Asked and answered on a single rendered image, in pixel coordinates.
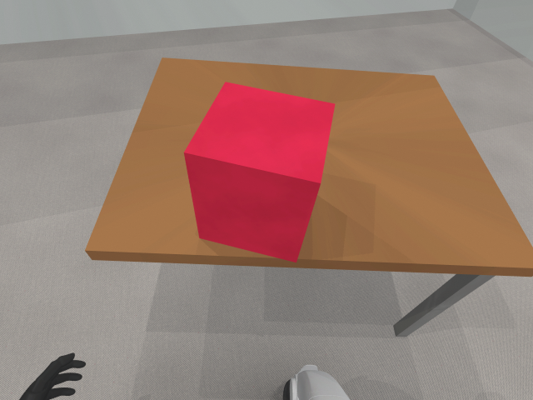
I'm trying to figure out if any carton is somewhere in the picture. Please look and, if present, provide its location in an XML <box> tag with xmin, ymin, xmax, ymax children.
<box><xmin>184</xmin><ymin>82</ymin><xmax>335</xmax><ymax>263</ymax></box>

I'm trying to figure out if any robot right thigh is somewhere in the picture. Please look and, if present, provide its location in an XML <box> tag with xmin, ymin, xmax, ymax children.
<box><xmin>290</xmin><ymin>370</ymin><xmax>350</xmax><ymax>400</ymax></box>

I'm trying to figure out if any table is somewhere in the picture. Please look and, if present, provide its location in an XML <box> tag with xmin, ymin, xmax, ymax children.
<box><xmin>85</xmin><ymin>57</ymin><xmax>533</xmax><ymax>337</ymax></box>

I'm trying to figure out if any right robot shin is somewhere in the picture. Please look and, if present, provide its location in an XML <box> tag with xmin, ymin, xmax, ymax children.
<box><xmin>297</xmin><ymin>365</ymin><xmax>318</xmax><ymax>375</ymax></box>

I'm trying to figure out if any left robot hand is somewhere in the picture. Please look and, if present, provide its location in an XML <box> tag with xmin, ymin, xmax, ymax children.
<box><xmin>19</xmin><ymin>353</ymin><xmax>86</xmax><ymax>400</ymax></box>

